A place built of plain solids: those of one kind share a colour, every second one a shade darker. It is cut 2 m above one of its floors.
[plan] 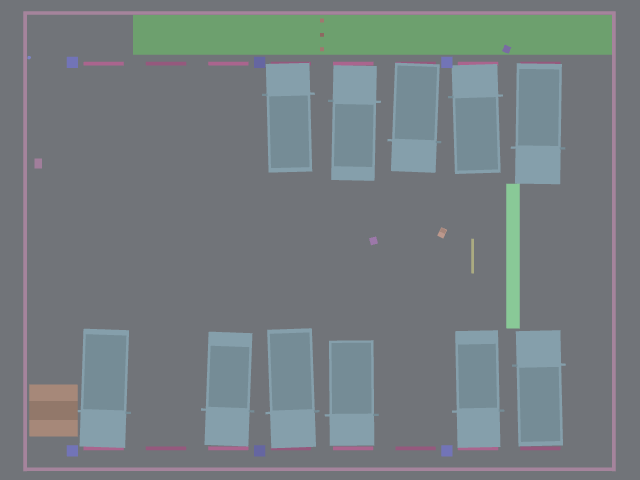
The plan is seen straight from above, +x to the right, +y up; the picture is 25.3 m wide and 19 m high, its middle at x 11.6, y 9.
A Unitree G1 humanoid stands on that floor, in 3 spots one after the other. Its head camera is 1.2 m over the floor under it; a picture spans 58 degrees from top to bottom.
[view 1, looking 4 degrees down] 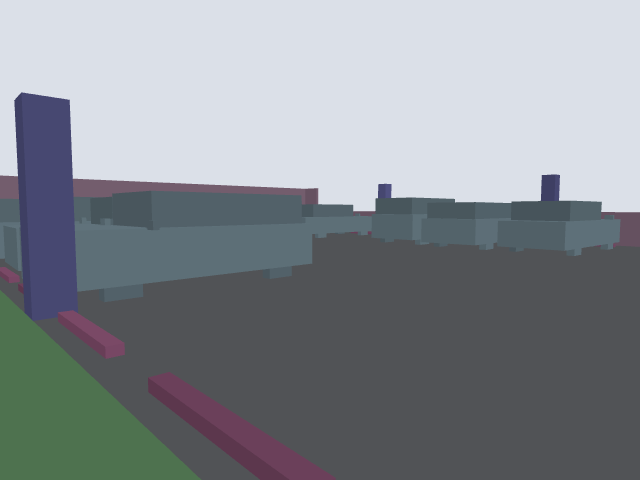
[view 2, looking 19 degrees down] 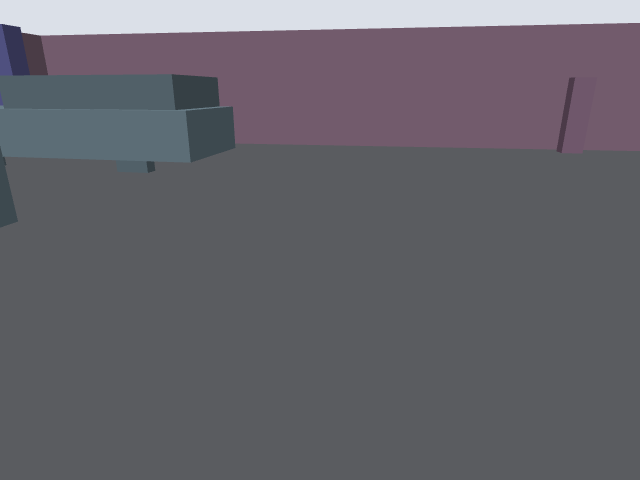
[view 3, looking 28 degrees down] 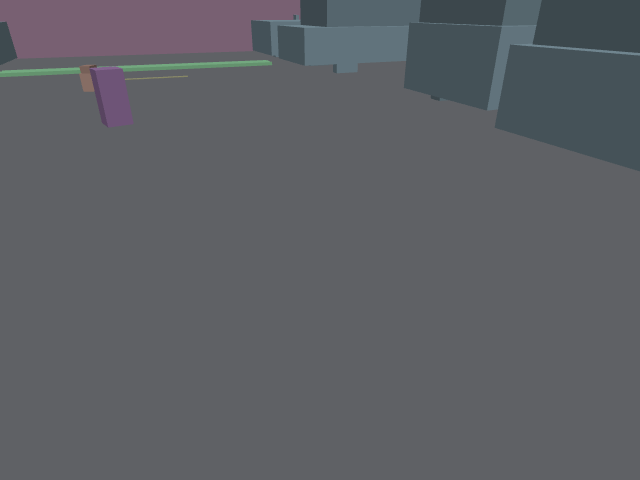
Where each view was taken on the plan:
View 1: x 3.50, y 17.12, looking -43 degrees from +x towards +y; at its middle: ground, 17.20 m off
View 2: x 10.18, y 8.37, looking -171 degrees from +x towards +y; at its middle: ground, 3.69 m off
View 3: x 7.97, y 8.68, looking -22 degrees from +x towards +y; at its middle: ground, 2.56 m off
